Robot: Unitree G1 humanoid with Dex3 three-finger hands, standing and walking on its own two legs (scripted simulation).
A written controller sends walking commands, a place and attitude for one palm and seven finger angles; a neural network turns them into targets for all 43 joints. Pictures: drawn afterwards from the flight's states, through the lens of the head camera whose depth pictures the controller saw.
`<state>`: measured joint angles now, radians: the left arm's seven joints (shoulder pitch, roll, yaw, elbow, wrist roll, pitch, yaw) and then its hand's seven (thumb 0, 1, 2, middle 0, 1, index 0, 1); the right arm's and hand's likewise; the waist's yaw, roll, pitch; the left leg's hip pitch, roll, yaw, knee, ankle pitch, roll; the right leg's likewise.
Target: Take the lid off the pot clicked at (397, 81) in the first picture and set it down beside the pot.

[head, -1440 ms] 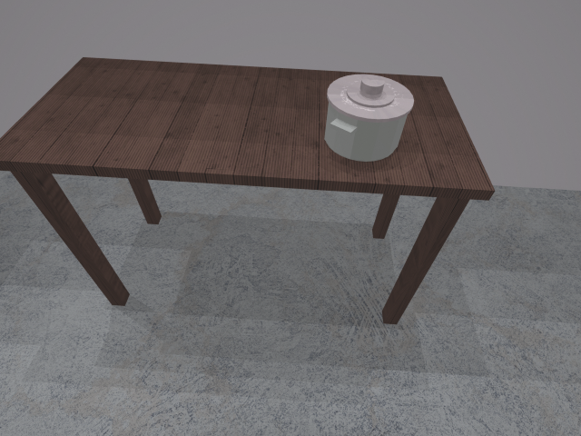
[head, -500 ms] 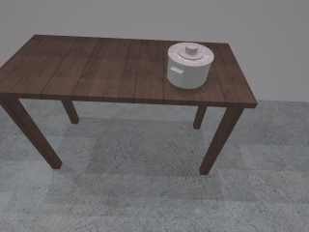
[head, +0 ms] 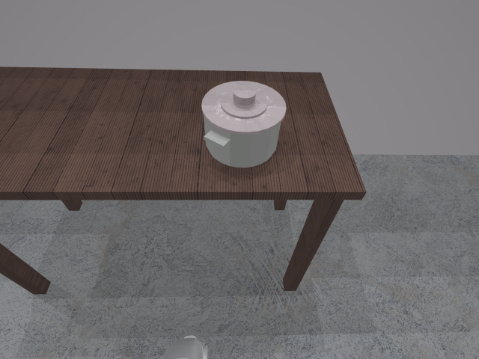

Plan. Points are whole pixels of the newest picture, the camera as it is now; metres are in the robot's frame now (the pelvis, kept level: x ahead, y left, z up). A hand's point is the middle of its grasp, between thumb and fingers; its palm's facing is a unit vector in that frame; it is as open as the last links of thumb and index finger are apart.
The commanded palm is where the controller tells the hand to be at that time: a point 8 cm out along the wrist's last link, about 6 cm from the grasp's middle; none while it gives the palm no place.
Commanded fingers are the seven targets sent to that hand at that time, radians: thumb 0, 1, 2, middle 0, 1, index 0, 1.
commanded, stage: take the last steps up to it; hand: left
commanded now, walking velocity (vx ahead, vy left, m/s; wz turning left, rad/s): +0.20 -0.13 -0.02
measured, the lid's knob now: (244, 95) +0.62 +0.03 +0.10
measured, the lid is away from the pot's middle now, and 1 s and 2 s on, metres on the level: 0.00 0.00 0.00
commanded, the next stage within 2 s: come to a stop and stand still in 0.08 s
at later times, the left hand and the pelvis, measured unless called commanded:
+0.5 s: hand (173, 320) +0.22 +0.15 -0.17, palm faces +0.01 -0.97 -0.23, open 7.3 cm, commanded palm none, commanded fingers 0.00 0.90 0.90 -0.20 -0.30 -0.20 -0.30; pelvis +0.14 -0.04 +0.00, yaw -1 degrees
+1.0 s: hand out of the picture +0.15 +0.14 -0.16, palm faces +0.06 -0.95 -0.29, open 7.3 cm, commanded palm none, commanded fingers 0.00 0.90 0.90 -0.20 -0.30 -0.20 -0.30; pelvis +0.12 -0.07 +0.00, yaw -1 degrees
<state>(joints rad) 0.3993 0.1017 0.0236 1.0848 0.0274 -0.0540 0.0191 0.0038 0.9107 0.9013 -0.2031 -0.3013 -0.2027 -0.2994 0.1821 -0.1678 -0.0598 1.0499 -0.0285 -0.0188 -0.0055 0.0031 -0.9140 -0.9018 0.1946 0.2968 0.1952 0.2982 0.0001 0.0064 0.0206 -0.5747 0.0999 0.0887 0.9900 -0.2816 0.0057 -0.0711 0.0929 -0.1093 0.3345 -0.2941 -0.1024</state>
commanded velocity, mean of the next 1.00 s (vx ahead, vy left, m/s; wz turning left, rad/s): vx -0.10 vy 0.06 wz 0.00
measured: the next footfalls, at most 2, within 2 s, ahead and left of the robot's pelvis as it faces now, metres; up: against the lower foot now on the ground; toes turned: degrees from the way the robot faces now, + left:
left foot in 0.16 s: +0.20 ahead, +0.08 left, +0.00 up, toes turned +6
right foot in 0.58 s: +0.21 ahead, -0.21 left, +0.00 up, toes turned -4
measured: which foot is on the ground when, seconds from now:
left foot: up 0.00-0.14, down 0.16-0.58, up 0.60-1.00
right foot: down 0.00-0.16, up 0.18-0.56, down 0.58-1.00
